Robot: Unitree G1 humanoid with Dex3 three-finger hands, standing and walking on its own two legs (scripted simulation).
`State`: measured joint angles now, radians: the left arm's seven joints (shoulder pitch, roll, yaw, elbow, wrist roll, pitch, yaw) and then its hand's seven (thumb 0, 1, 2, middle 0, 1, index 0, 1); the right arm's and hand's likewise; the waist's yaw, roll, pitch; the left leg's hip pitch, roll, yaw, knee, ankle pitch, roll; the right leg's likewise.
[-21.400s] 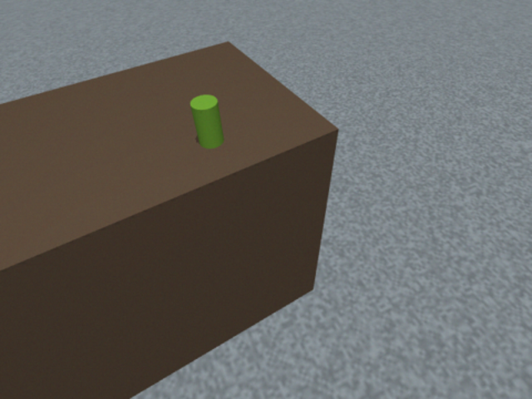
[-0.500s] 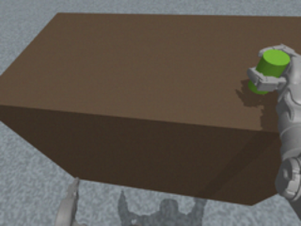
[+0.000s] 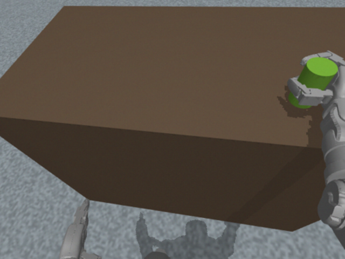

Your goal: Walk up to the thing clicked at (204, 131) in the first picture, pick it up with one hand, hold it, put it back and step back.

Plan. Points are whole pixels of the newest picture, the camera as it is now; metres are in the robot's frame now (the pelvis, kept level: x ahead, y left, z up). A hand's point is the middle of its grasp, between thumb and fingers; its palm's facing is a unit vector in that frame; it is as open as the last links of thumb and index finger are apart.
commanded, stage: lower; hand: right
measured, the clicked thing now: (310, 84) +0.49 -0.21 +0.12
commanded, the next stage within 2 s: loosen in 0.32 s
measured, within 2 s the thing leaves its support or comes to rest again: rests again in 0.04 s
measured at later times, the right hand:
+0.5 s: hand (307, 86) +0.49 -0.21 +0.12, palm faces +0.16 +0.99 +0.02, open 7.8 cm
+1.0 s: hand (307, 85) +0.49 -0.21 +0.12, palm faces +0.16 +0.99 +0.02, open 13.3 cm
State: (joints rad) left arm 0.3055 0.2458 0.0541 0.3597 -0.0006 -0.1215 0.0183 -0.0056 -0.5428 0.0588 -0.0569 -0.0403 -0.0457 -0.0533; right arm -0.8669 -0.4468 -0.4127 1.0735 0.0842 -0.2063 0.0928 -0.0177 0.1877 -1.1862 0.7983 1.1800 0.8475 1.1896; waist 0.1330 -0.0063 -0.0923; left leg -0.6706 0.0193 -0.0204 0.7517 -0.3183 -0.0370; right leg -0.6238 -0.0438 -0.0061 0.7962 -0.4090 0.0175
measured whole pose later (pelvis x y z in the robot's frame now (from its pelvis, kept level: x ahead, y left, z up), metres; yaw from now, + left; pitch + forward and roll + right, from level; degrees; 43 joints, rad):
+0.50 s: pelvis +0.00 +0.00 -0.01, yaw +0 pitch +14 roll +1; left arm 0.33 0.25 0.04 0.31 0.00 -0.11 0.02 -0.01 -0.54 0.05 -0.06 -0.04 -0.05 -0.05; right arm -0.85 -0.46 -0.43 1.08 0.09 -0.22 0.12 -0.02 0.19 -1.18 0.82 1.15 0.87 1.16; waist 0.14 -0.01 -0.11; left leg -0.71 0.02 -0.02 0.80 -0.33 -0.04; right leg -0.67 -0.04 0.00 0.84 -0.43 0.02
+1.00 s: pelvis -0.01 +0.00 -0.01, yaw +0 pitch +15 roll +1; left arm 0.33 0.25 0.03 0.29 0.01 -0.11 0.03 -0.01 -0.52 0.04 -0.06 -0.05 -0.06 -0.05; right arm -0.89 -0.48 -0.43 1.10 0.08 -0.22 0.12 -0.01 0.49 -0.26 0.70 0.49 0.71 0.49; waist 0.15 -0.01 -0.10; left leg -0.73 0.01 -0.02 0.81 -0.33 -0.03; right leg -0.69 -0.05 0.00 0.86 -0.43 0.02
